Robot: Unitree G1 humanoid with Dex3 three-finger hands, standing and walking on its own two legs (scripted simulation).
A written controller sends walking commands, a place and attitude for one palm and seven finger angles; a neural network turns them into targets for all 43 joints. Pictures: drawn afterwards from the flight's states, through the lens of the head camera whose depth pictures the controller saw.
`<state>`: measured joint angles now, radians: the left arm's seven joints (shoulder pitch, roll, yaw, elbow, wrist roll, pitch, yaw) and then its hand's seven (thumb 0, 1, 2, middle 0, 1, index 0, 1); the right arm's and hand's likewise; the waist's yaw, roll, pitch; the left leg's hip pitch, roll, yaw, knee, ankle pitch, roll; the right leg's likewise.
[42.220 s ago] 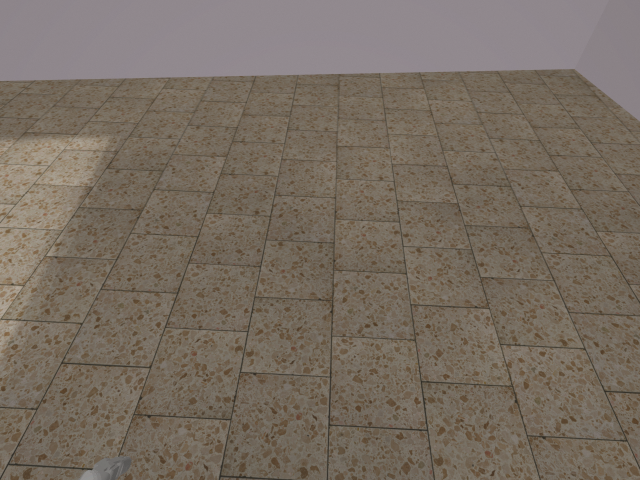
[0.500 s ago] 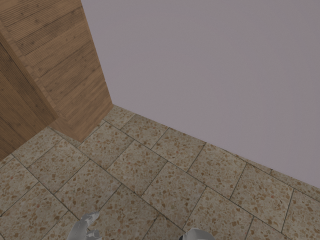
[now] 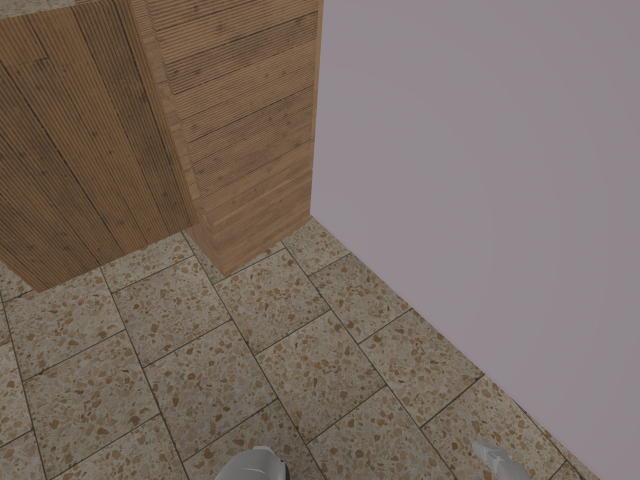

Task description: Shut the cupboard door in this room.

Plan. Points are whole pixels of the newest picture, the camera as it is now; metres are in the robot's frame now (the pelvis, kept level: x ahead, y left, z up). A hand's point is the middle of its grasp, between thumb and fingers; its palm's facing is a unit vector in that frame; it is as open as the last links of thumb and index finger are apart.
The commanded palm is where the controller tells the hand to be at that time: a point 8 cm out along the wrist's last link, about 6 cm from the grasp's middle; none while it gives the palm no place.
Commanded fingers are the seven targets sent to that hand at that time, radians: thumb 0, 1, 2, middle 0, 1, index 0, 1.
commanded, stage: turn to face it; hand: left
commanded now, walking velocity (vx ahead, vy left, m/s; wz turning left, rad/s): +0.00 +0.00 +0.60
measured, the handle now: out of the picture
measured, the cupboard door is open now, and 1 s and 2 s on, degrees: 82 82 82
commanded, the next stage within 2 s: take the last steps up to it in 1.22 s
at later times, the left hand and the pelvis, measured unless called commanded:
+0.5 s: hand (199, 398) +0.22 +0.19 -0.12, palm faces +0.23 -0.94 -0.26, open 7.4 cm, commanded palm none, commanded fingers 0.00 0.90 0.90 -0.20 -0.30 -0.20 -0.30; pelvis +0.10 -0.03 +0.01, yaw +15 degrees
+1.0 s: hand out of the picture -0.01 +0.19 -0.17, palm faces +0.59 -0.76 -0.27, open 7.4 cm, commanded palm none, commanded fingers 0.00 0.90 0.90 -0.20 -0.30 -0.20 -0.30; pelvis +0.10 -0.01 +0.01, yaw +34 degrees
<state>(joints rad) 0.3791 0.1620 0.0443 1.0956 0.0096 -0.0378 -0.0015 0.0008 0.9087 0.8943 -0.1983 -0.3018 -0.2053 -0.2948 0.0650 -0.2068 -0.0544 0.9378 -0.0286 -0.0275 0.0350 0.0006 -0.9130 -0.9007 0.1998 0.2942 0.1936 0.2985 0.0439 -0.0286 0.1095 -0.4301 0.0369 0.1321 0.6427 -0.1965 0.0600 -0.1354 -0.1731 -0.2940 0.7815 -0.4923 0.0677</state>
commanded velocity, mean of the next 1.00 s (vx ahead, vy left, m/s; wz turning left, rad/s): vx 0.00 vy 0.00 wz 0.54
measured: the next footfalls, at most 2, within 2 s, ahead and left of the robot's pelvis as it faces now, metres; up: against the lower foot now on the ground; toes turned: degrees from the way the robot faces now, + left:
right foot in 0.50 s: +0.19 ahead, -0.14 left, +0.00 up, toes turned +11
left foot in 0.94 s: +0.06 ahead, +0.09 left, +0.00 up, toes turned +37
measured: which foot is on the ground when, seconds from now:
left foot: down 0.00-0.50, up 0.52-0.92, down 0.94-1.00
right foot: up 0.00-0.48, down 0.50-0.94, up 0.96-1.00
